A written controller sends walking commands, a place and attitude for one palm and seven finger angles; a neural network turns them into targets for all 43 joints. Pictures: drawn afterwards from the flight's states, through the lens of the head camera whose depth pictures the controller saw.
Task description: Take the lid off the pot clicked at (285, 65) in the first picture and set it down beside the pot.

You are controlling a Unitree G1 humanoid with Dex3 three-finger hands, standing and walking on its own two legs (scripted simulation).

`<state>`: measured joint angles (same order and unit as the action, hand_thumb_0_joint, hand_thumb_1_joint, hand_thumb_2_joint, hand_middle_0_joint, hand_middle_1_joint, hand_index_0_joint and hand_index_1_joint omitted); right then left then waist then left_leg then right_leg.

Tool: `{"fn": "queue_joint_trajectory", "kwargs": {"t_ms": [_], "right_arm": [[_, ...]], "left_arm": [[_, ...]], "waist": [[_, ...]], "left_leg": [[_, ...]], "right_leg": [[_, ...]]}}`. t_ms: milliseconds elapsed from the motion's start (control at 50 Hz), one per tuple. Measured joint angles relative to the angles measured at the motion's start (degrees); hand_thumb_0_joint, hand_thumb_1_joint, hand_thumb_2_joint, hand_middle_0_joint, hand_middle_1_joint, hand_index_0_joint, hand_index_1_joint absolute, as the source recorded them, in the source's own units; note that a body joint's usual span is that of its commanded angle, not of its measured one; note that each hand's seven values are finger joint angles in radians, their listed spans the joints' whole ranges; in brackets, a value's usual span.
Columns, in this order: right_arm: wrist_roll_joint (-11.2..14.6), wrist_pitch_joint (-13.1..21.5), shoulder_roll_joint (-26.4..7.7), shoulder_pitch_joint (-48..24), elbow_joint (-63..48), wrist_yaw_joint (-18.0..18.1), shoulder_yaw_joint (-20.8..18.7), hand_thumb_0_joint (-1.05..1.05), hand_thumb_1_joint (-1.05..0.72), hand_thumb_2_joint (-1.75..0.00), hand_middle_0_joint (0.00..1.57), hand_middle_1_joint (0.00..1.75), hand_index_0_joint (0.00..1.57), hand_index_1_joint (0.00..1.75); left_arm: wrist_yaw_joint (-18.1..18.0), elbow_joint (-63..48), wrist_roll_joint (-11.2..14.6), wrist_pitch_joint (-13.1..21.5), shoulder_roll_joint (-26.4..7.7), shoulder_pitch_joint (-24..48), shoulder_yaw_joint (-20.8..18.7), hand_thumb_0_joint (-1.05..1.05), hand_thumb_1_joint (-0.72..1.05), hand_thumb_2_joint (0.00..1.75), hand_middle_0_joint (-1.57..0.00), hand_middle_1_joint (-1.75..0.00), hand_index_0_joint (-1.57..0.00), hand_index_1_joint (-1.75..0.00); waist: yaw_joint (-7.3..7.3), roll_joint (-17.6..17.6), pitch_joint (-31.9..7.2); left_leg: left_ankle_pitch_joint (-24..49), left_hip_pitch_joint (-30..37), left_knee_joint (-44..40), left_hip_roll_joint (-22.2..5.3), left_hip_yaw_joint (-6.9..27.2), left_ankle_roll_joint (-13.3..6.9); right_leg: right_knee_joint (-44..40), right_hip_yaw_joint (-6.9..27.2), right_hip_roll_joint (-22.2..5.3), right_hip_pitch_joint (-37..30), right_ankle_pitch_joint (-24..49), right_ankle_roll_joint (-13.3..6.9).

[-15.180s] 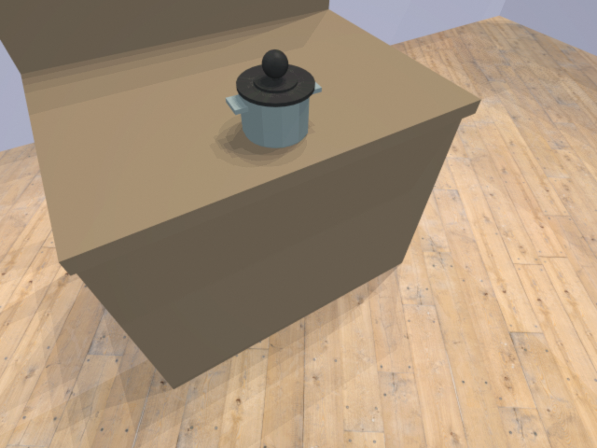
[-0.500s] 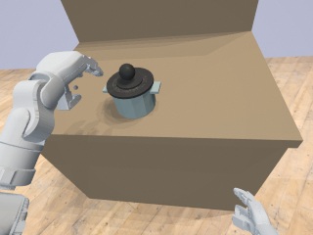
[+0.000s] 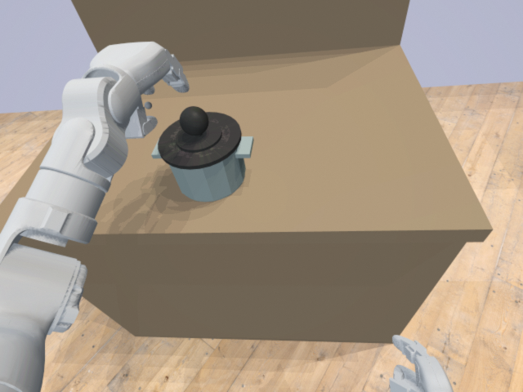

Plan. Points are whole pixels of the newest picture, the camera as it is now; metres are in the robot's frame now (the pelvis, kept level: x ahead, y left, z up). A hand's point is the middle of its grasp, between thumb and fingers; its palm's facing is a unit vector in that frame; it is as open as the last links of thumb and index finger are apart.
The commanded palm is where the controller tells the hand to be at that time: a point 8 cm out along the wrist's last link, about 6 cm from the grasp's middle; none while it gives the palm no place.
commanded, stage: move the open hand above the knob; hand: left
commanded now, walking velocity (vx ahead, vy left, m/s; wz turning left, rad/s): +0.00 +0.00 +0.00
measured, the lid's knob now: (194, 121) +0.54 +0.14 +0.14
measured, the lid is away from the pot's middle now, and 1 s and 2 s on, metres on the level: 0.00 0.00 0.00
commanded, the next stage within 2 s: lower the open fingers around the knob in 1.22 s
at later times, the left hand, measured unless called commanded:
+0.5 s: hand (182, 92) +0.49 +0.12 +0.23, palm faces -0.23 +0.00 -0.97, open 9.9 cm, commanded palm +0.49 +0.13 +0.29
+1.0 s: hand (174, 81) +0.51 +0.14 +0.24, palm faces -0.20 -0.02 -0.98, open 9.9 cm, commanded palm +0.48 +0.14 +0.29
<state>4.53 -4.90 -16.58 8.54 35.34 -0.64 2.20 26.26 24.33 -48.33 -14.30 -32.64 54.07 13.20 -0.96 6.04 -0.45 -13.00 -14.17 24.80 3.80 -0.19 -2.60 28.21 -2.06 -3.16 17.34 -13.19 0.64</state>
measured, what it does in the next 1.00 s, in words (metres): stands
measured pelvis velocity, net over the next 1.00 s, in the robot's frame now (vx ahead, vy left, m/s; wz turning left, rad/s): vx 0.02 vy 0.01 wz -0.02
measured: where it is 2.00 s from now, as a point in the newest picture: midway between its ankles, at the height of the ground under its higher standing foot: outside the picture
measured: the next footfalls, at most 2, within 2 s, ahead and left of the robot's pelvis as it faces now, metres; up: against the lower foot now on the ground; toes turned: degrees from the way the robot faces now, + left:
none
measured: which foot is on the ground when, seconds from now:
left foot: down 0.00-1.00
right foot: down 0.00-1.00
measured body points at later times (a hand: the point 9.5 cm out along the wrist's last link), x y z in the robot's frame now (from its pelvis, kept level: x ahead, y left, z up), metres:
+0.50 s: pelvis +0.01 +0.00 +0.00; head +0.04 -0.04 +0.45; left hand +0.50 +0.12 +0.28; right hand +0.13 -0.26 -0.13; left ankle +0.00 +0.09 -0.74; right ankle +0.01 -0.13 -0.74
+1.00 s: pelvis +0.02 +0.01 +0.00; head +0.05 -0.03 +0.45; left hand +0.51 +0.13 +0.29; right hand +0.10 -0.25 -0.14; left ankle +0.00 +0.09 -0.74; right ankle +0.01 -0.13 -0.74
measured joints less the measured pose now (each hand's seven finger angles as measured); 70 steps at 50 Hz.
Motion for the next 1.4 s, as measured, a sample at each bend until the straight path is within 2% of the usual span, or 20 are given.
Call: {"fn": "queue_joint_trajectory", "kwargs": {"t_ms": [80,180,260,320,380,460,520,560,640,700,760,840,880,960,1020,1060,1120,1160,1300,1400], "right_arm": [[0.38,-1.03,-0.23,1.25,-0.21,-0.87,-0.37,0.01,-0.91,-0.9,0.2,0.3,0.2,0.3],[0.15,-1.04,-0.72,1.65,0.22,-0.53,-0.73,0.01,-0.91,-0.9,0.2,0.3,0.2,0.3],[-0.05,0.49,-0.54,1.62,1.33,0.5,-0.68,0.01,-0.91,-0.9,0.2,0.3,0.2,0.3],[-0.01,0.75,-0.33,1.91,1.86,0.54,-0.53,0.01,-0.91,-0.9,0.2,0.3,0.2,0.3],[-0.04,0.16,-0.38,2.79,1.72,-0.12,-0.82,0.01,-0.91,-0.9,0.2,0.3,0.2,0.3],[-0.42,-0.34,-0.63,3.53,2.07,-0.24,-1.08,0.01,-0.91,-0.9,0.2,0.3,0.2,0.3],[-0.4,0.18,-0.4,3.58,2.92,0.57,-0.85,0.01,-0.91,-0.9,0.2,0.3,0.2,0.3],[-0.48,0.74,-0.18,3.94,3.05,0.91,-0.83,0.01,-0.91,-0.9,0.2,0.3,0.2,0.3],[-0.8,1.16,-0.06,5.7,3.02,0.85,-1.15,0.01,-0.91,-0.9,0.2,0.3,0.2,0.3],[-0.73,0.4,-0.31,6.79,3.44,0.36,-1.13,0.01,-0.91,-0.9,0.2,0.3,0.2,0.3],[-0.88,0.0,-0.4,7.49,3.55,0.28,-1.38,0.01,-0.91,-0.9,0.2,0.3,0.2,0.3],[-1.07,1.46,-0.12,8.34,3.44,0.9,-1.9,0.01,-0.91,-0.9,0.2,0.3,0.2,0.3],[-1.03,1.73,0.02,8.23,3.8,0.91,-1.78,0.01,-0.91,-0.9,0.2,0.3,0.2,0.3],[-0.79,1.24,0.22,7.1,3.9,0.48,-1.13,0.01,-0.91,-0.9,0.2,0.3,0.2,0.3],[-0.86,1.12,0.22,6.82,3.04,0.1,-1.44,0.01,-0.91,-0.9,0.2,0.3,0.2,0.3],[-0.89,1.13,0.22,6.58,2.71,-0.03,-1.68,0.01,-0.91,-0.9,0.2,0.3,0.2,0.3],[-0.83,1.35,0.39,5.41,2.98,0.33,-1.3,0.01,-0.91,-0.9,0.2,0.3,0.2,0.3],[-0.78,1.51,0.55,4.54,2.97,0.64,-0.93,0.01,-0.91,-0.9,0.2,0.3,0.2,0.3],[-0.77,1.09,0.77,3.42,2.45,0.45,-0.62,0.01,-0.91,-0.9,0.2,0.3,0.2,0.3],[-0.9,1.2,0.62,4.14,2.63,0.61,-0.84,0.01,-0.91,-0.9,0.2,0.3,0.2,0.3]], "left_arm": [[0.13,3.87,-0.57,-2.21,0.83,1.7,0.11,0.0,-0.38,1.7,-0.89,-0.08,-0.89,-0.08],[1.76,2.34,-1.23,-1.72,2.14,1.18,3.18,0.0,-0.37,1.7,-0.89,-0.08,-0.89,-0.08],[1.65,7.44,-0.93,-1.3,2.92,6.21,3.23,0.0,-0.38,1.7,-0.89,-0.08,-0.9,-0.08],[1.07,14.23,-1.68,-2.24,3.31,10.8,2.41,0.0,-0.38,1.7,-0.89,-0.08,-0.9,-0.08],[1.24,17.22,-2.64,-3.36,3.71,12.63,3.59,0.0,-0.37,1.7,-0.89,-0.08,-0.89,-0.08],[2.27,16.73,-2.94,-2.55,4.81,12.32,4.33,0.0,-0.37,1.7,-0.89,-0.08,-0.89,-0.08],[2.53,21.0,-2.89,-1.78,5.54,15.17,4.0,0.0,-0.37,1.7,-0.89,-0.08,-0.89,-0.08],[2.13,23.54,-2.82,-1.43,5.31,17.23,3.31,0.0,-0.37,1.7,-0.89,-0.08,-0.89,-0.08],[0.57,26.96,-4.43,-0.58,4.69,19.75,2.2,0.0,-0.37,1.7,-0.89,-0.08,-0.89,-0.08],[0.4,29.26,-5.06,-0.69,4.79,19.93,2.33,0.0,-0.37,1.7,-0.89,-0.08,-0.89,-0.08],[1.2,27.52,-4.51,-0.53,4.64,18.06,2.17,0.0,-0.37,1.7,-0.89,-0.08,-0.89,-0.08],[1.14,23.02,-3.88,1.41,4.25,16.1,1.98,0.0,-0.37,1.7,-0.89,-0.08,-0.89,-0.08],[0.53,24.18,-3.93,1.66,4.74,16.95,1.64,0.0,-0.37,1.7,-0.89,-0.08,-0.89,-0.08],[-0.14,27.85,-4.08,0.1,4.79,18.38,0.84,0.0,-0.37,1.7,-0.89,-0.08,-0.89,-0.08],[0.42,24.92,-4.89,-0.67,4.48,16.51,2.46,0.0,-0.37,1.7,-0.89,-0.08,-0.89,-0.08],[0.92,22.15,-4.33,-0.68,4.9,15.19,3.67,0.0,-0.37,1.7,-0.89,-0.08,-0.89,-0.08],[1.37,21.5,-3.18,-0.16,6.07,15.11,3.32,0.0,-0.37,1.7,-0.89,-0.08,-0.89,-0.08],[1.21,22.46,-2.61,-0.01,6.21,15.71,2.76,0.0,-0.37,1.7,-0.89,-0.08,-0.89,-0.08],[0.45,26.28,-4.24,-1.42,6.48,18.57,4.43,0.0,-0.37,1.7,-0.89,-0.08,-0.89,-0.08],[0.97,24.67,-3.44,-1.6,6.87,17.68,4.92,0.0,-0.37,1.7,-0.89,-0.08,-0.89,-0.08]], "waist": [[-0.31,-0.14,-0.91],[-0.67,-0.13,-0.25],[-1.36,-0.54,-0.02],[-1.89,-1.05,-0.66],[-2.17,-1.21,-1.22],[-2.52,-1.04,-1.2],[-3.22,-1.44,-0.77],[-3.86,-1.73,-0.62],[-4.32,-1.94,-1.29],[-4.35,-1.89,-1.92],[-4.4,-1.72,-1.73],[-4.24,-1.47,-1.55],[-4.1,-1.5,-1.89],[-3.96,-1.88,-2.32],[-3.48,-1.6,-2.36],[-3.02,-1.36,-2.33],[-2.54,-1.57,-2.22],[-2.6,-1.79,-2.25],[-2.43,-2.38,-2.37],[-2.47,-2.2,-2.31]], "left_leg": [[-0.09,-0.67,-0.18,-0.1,-0.11,0.07],[-0.5,-0.38,0.1,-0.15,0.31,0.01],[-0.45,-0.25,-0.16,-0.21,0.63,0.09],[-0.34,-0.78,-0.44,-0.26,0.43,0.2],[-0.32,-1.54,-0.47,-0.3,0.31,0.24],[-0.53,-1.83,-0.2,-0.38,0.36,0.12],[-0.58,-1.83,-0.21,-0.44,0.33,0.06],[-0.42,-2.07,-0.44,-0.49,0.22,0.07],[-0.17,-2.78,-0.93,-0.55,-0.32,0.04],[-0.26,-3.21,-0.95,-0.56,-0.64,-0.02],[-0.34,-3.08,-0.99,-0.56,-0.76,-0.19],[-0.31,-2.31,-1.33,-0.46,-0.69,-0.38],[-0.33,-2.16,-1.4,-0.4,-0.64,-0.41],[-0.34,-2.33,-1.42,-0.32,-1.05,-0.44],[-0.2,-2.33,-1.48,-0.15,-0.99,-0.55],[-0.15,-2.19,-1.41,-0.01,-0.63,-0.63],[-0.19,-1.85,-1.26,0.13,-0.34,-0.69],[-0.18,-1.75,-1.21,0.14,-0.3,-0.69],[0.02,-2.58,-0.89,0.25,-0.24,-0.57],[0.02,-2.72,-0.78,0.3,-0.01,-0.57]], "right_leg": [[0.03,0.12,0.11,0.81,-0.18,-0.07],[-0.09,-0.31,0.16,0.19,-0.51,-0.11],[-0.52,-0.63,0.2,-0.11,-0.46,-0.2],[-0.46,-0.41,0.26,0.68,-0.43,-0.25],[-0.39,-0.29,0.31,1.51,-0.44,-0.28],[-0.58,-0.35,0.4,1.58,-0.43,-0.23],[-0.76,-0.32,0.47,1.53,-0.32,-0.19],[-1.03,-0.21,0.53,1.8,-0.09,-0.2],[-1.31,0.35,0.63,2.8,0.23,-0.14],[-1.29,0.68,0.66,3.36,0.24,-0.04],[-1.51,0.8,0.68,3.18,0.29,0.06],[-2.05,0.75,0.58,2.28,0.38,0.23],[-2.23,0.7,0.53,2.07,0.4,0.28],[-1.83,1.13,0.47,2.58,0.34,0.34],[-1.78,1.08,0.29,2.56,0.35,0.44],[-1.93,0.73,0.13,2.17,0.34,0.52],[-1.86,0.44,-0.02,1.68,0.27,0.58],[-1.8,0.4,-0.04,1.59,0.27,0.56],[-1.25,0.35,-0.16,2.48,0.3,0.47],[-1.22,0.12,-0.22,2.49,0.25,0.46]]}}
